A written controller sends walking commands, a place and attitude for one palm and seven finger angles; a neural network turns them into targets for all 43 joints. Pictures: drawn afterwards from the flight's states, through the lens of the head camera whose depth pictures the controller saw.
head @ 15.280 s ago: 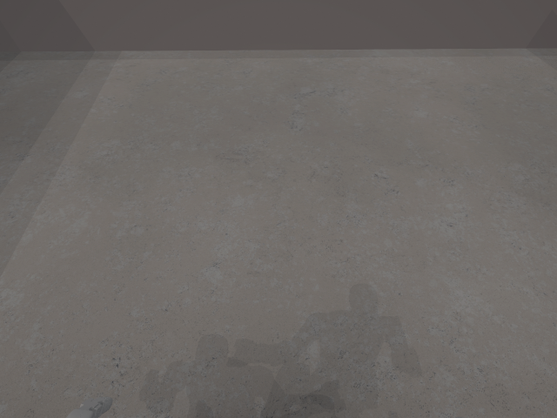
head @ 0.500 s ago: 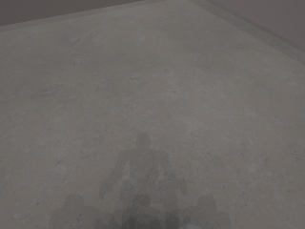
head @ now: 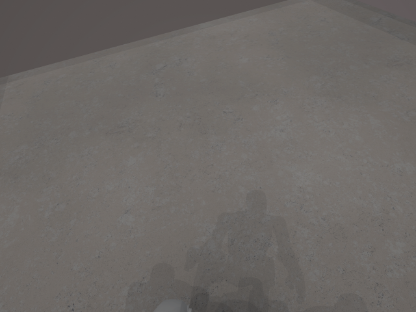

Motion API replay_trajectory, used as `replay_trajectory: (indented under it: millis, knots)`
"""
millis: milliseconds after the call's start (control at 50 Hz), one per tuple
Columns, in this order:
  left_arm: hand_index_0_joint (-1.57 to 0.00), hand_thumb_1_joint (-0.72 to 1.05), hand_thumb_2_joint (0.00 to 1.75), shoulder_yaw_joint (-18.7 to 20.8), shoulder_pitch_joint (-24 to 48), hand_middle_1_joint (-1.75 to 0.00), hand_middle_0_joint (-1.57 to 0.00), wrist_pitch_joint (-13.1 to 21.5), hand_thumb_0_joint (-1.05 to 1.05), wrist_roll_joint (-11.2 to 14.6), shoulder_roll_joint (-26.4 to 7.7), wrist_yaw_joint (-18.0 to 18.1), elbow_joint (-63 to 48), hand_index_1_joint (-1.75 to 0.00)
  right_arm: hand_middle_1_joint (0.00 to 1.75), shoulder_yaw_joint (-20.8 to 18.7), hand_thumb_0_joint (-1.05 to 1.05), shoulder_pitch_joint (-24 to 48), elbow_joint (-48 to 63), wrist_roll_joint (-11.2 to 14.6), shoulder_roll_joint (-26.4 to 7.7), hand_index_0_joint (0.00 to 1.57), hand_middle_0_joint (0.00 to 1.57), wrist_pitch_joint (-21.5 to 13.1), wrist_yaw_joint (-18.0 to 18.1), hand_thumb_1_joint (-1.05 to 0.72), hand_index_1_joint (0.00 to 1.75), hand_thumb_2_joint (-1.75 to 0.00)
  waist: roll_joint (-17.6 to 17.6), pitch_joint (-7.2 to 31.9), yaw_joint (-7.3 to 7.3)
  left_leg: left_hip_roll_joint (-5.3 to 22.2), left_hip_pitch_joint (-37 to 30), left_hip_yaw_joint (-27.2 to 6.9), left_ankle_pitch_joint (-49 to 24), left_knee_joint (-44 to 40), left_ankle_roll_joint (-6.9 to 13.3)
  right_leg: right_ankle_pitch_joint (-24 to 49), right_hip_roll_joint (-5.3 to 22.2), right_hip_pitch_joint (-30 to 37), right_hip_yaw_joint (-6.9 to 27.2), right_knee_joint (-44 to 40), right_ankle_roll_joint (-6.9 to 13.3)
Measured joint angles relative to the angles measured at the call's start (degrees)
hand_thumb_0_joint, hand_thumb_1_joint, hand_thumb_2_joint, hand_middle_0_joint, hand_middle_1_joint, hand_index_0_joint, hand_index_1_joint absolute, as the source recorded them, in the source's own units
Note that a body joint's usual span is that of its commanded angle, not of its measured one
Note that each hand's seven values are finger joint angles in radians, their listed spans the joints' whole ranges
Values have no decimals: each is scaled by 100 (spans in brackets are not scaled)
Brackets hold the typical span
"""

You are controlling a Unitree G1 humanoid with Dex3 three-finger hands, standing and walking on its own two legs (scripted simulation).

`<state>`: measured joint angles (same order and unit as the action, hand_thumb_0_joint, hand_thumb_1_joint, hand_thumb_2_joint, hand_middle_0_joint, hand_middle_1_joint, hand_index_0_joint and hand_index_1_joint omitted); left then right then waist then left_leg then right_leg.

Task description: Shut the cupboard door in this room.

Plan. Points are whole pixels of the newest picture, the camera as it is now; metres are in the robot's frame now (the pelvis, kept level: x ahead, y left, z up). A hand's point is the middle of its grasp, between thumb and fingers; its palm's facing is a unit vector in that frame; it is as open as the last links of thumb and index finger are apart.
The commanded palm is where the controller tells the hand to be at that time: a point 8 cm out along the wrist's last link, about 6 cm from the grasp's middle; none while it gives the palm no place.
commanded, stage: turn or walk to find it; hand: left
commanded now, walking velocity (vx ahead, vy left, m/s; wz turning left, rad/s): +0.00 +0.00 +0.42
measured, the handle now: out of the picture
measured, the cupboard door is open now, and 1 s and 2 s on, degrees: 69 69 69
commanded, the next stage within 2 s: stand and wait in 0.86 s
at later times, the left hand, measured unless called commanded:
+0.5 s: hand out of the picture -0.07 +0.27 -0.19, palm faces +0.29 -0.93 -0.23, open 7.4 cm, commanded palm none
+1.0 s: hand out of the picture -0.02 +0.20 -0.14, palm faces +0.40 -0.87 -0.29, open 7.4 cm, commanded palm none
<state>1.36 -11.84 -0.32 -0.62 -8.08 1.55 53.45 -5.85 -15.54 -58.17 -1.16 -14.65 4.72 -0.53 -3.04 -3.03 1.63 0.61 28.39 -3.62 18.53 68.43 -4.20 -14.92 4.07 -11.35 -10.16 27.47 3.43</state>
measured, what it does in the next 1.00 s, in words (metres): steps on the spot, turning left: left foot, then right foot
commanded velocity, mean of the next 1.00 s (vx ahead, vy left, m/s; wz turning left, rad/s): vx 0.00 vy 0.00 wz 0.42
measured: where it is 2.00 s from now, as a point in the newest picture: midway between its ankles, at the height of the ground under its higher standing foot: outside the picture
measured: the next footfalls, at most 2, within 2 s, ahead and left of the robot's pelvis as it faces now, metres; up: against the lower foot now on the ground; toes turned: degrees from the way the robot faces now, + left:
left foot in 0.34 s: -0.03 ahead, +0.16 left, +0.00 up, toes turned +15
right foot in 0.84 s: +0.03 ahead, -0.07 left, +0.00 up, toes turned +16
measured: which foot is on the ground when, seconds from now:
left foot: up 0.00-0.32, down 0.34-0.84, up 0.86-1.00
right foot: down 0.00-0.34, up 0.36-0.82, down 0.84-1.00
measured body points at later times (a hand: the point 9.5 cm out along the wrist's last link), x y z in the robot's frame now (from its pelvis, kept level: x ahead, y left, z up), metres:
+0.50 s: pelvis -0.04 +0.05 -0.01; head -0.03 +0.08 +0.44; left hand -0.08 +0.31 -0.17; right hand +0.12 -0.16 -0.13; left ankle -0.07 +0.15 -0.74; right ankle -0.02 -0.09 -0.68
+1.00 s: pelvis -0.04 -0.01 +0.00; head +0.01 -0.04 +0.44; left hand -0.04 +0.25 -0.12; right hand +0.08 -0.23 -0.18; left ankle -0.12 +0.13 -0.65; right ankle -0.01 -0.08 -0.74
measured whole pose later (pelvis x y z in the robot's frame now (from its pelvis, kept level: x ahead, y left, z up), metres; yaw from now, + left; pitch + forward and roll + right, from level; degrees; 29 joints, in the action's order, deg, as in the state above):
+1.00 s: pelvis -0.04 -0.01 +0.00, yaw +25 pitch -1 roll +3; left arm 1.1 -9.1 -0.3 -0.7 -8.4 1.4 52.9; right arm -5.6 -14.6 -58.1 -1.1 -14.1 4.3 -0.2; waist -3.3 -3.5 2.1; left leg -1.6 27.6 -3.0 23.1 64.3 -2.9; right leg -16.9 3.7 -12.2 -7.4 29.4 2.5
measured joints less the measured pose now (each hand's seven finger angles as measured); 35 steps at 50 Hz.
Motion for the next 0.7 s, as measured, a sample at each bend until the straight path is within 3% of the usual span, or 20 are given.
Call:
replay_trajectory:
  millis: [160, 280, 340, 360, 400, 440, 500, 600, 700]
  knots:
    - [-20, 92, 90, 39, -272, -30, -20, 9, 0, -66, -96, 3, 158, -30, 30, 66, 1, 250, -62, 14, 23, 20, 20, 61, 17, -91, 30, -90, 133, -53, -209, 216, -446, 205, 386, -793, -73, 13, 144, -94, -414, 49, -3]
    - [-20, 91, 90, 101, -374, -30, -20, -45, 0, -115, -282, -25, 313, -30, 30, 180, 1, 666, 102, 80, 129, 20, 20, -55, 22, -91, 30, -90, 330, -147, -407, 194, -1016, 621, 746, -2296, 50, -37, 366, -298, -673, 341, -126]
    - [-20, 91, 90, 150, -437, -30, -20, -95, 0, -86, -410, -40, 384, -30, 30, 232, 1, 816, 254, 94, 170, 20, 20, -178, 12, -91, 30, -90, 397, -117, -428, 156, -1455, 785, 130, -3398, 152, -170, 497, -473, -819, 719, -260]
    - [-20, 91, 90, 174, -443, -30, -20, -138, 0, -59, -475, -45, 408, -30, 30, 235, 1, 861, 287, 83, 212, 20, 20, -233, 12, -91, 30, -90, 482, -114, -426, 82, -1481, 801, 8, -3517, 392, -285, 578, -589, -764, 967, -344]
    - [-20, 91, 90, 209, -413, -30, -20, -283, 0, -47, -595, -37, 455, -30, 30, 279, 1, 917, 344, 59, 321, 20, 20, -285, 12, -91, 30, -90, 634, -128, -457, -16, -1449, 805, 52, -3412, 575, -1079, 510, -904, -244, 1753, -530]
    - [-20, 91, 90, 229, -359, -30, -20, -392, 0, -62, -647, -45, 499, -30, 30, 326, 1, 891, 366, 41, 389, 20, 20, -305, 41, -91, 30, -90, 635, -69, -436, -34, -1501, 729, 6, -3554, 604, -1260, 353, -1189, 146, 2518, -631]
    - [-20, 91, 90, 241, -232, -30, -20, -388, 1, -66, -659, -96, 463, -29, 30, 377, 0, 832, 347, 39, 427, 20, 20, -303, 91, -91, 30, -90, 558, -14, -398, -73, -1598, 577, -240, -3927, 614, -941, 224, -1466, 505, 3211, -731]
    - [-20, 91, 90, 221, -34, -30, -20, -292, 0, -50, -640, -103, 308, -29, 30, 383, 1, 702, 306, 59, 469, 20, 20, -334, 101, -91, 30, -90, 501, 11, -343, -192, -1654, 434, -513, -4315, 656, -652, 176, -1559, 810, 3362, -861]
    - [-20, 91, 90, 186, 225, -30, -20, -296, 0, -22, -573, -63, 200, -29, 30, 329, 1, 486, 273, 31, 477, 20, 20, -338, 101, -91, 30, -90, 413, -2, -167, -281, -1547, 260, -583, -4325, 614, -916, 73, -1315, 884, 2774, -898]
